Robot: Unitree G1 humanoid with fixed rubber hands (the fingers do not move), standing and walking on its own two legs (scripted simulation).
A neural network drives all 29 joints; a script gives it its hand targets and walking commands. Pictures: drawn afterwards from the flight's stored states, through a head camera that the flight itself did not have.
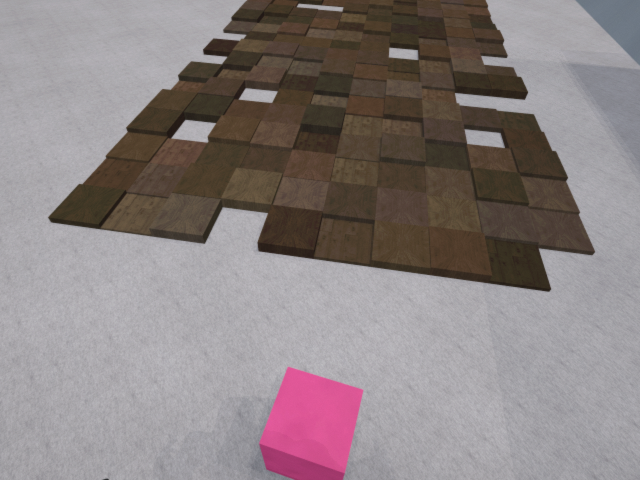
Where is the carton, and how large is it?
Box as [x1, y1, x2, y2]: [259, 367, 362, 479]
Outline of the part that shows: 288,367 259,442 266,469 294,479 342,479 362,389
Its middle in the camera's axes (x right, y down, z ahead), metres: -0.02 +0.53 +1.06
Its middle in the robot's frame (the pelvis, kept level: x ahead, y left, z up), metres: +0.40 +0.02 -0.66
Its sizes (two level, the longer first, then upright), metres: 0.210 0.200 0.250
